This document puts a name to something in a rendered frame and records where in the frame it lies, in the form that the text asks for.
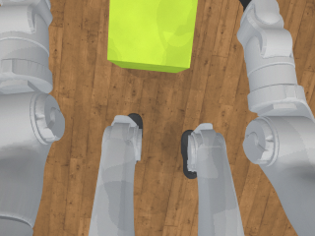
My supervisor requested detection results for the carton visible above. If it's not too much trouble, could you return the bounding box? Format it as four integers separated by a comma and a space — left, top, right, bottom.
107, 0, 198, 73

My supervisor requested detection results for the robot left upper arm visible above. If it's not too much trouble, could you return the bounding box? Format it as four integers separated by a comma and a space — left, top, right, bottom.
0, 90, 65, 236

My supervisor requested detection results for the robot right upper arm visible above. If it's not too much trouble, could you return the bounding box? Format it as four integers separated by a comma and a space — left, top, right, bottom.
242, 115, 315, 236

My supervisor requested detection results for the robot left shin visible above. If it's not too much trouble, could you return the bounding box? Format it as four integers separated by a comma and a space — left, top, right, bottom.
101, 115, 137, 148

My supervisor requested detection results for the robot right forearm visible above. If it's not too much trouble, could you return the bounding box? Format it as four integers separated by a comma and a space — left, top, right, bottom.
236, 0, 315, 123

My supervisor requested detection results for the right robot hand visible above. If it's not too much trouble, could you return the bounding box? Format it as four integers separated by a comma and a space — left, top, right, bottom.
239, 0, 251, 12

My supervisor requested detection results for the robot right thigh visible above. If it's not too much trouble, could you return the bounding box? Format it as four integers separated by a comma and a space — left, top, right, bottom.
187, 129, 245, 236

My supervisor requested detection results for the robot left forearm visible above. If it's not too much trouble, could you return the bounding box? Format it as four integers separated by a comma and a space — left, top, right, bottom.
0, 0, 53, 95

